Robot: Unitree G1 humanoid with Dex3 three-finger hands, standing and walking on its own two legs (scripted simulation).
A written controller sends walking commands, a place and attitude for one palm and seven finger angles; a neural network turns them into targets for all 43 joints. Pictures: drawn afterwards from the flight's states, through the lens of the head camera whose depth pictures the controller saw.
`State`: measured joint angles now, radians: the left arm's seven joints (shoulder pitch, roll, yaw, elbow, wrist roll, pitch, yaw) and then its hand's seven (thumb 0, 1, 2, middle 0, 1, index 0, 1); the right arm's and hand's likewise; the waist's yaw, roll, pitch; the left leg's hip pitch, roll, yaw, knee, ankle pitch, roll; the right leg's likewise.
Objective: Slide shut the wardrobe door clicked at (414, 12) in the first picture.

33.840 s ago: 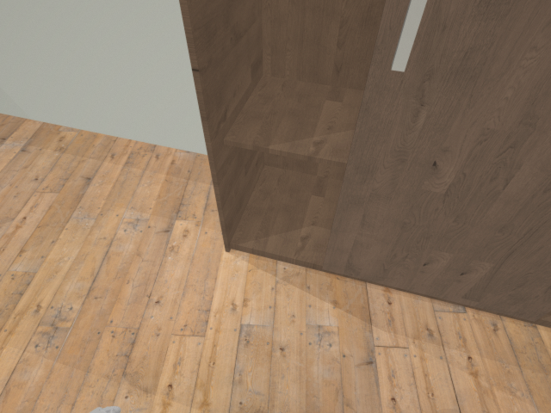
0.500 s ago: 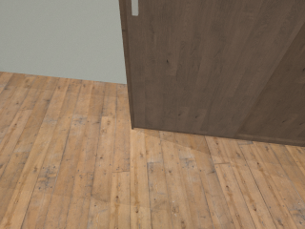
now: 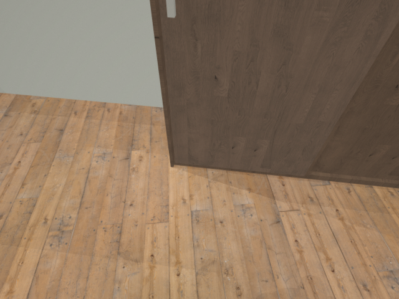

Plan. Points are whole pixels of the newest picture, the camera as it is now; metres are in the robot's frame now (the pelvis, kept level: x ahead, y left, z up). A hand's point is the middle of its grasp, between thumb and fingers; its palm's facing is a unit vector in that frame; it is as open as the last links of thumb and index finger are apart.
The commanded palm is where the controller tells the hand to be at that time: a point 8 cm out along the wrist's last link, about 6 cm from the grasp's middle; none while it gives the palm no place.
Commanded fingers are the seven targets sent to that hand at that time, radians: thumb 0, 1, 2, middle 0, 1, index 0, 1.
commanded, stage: look to check the result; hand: right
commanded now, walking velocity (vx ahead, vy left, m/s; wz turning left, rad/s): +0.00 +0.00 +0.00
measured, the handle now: out of the picture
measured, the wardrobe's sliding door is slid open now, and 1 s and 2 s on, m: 0.01 0.01 0.01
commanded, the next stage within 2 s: none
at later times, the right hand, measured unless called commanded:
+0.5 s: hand out of the picture +0.09 -0.23 -0.16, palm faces -0.03 +0.95 -0.31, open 7.4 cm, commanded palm none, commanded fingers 0.00 -0.90 -0.90 0.20 0.30 0.20 0.30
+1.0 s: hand out of the picture +0.10 -0.22 -0.16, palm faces -0.03 +0.95 -0.32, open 7.4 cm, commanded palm none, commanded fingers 0.00 -0.90 -0.90 0.20 0.30 0.20 0.30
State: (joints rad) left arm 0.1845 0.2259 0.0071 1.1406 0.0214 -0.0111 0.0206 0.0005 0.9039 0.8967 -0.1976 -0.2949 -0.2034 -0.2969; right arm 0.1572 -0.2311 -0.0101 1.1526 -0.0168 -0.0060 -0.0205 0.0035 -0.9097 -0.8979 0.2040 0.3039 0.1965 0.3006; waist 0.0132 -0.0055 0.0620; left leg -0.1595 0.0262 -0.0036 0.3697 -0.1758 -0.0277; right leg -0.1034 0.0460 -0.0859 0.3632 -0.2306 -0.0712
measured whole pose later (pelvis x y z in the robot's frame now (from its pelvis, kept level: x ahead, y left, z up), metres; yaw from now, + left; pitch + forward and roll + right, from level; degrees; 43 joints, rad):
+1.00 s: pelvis +0.02 +0.02 +0.00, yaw -1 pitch -2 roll +0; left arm 0.10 0.32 0.00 1.14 0.02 -0.01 0.00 0.00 0.90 0.90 -0.20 -0.30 -0.21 -0.30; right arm 0.09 -0.31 0.00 1.14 -0.01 -0.02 -0.01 0.00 -0.91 -0.90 0.21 0.30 0.20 0.30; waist 0.02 -0.01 0.06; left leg -0.11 0.01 0.02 0.31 -0.17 0.00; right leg -0.06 0.03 -0.06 0.29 -0.21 -0.04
